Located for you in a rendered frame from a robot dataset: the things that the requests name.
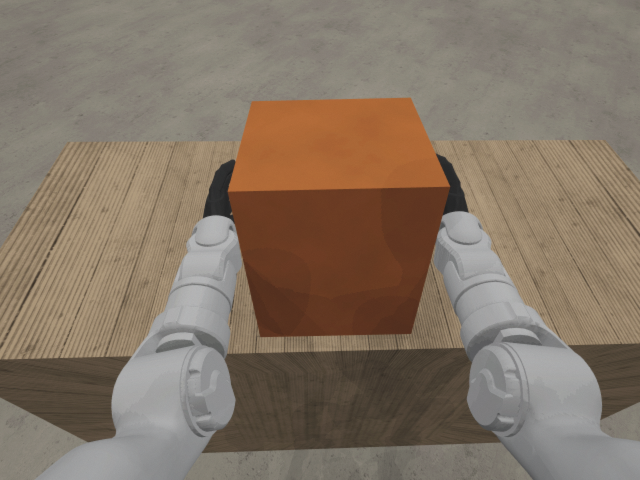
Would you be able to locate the pedestal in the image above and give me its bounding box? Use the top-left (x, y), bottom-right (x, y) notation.
top-left (0, 140), bottom-right (640, 453)

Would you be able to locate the robot left forearm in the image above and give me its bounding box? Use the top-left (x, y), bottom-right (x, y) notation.
top-left (111, 215), bottom-right (242, 429)

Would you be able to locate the robot right forearm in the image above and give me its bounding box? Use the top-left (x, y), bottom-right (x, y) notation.
top-left (434, 211), bottom-right (602, 419)

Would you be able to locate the right robot hand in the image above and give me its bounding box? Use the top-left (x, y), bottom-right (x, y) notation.
top-left (436, 154), bottom-right (469, 215)

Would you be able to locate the left robot hand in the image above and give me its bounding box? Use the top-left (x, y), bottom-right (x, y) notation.
top-left (203, 159), bottom-right (235, 224)

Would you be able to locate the robot left upper arm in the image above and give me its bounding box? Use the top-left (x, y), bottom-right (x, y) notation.
top-left (35, 345), bottom-right (235, 480)

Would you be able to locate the carton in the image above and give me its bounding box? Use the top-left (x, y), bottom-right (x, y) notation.
top-left (228, 98), bottom-right (450, 337)

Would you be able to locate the robot right upper arm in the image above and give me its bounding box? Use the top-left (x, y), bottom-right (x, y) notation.
top-left (467, 342), bottom-right (640, 480)

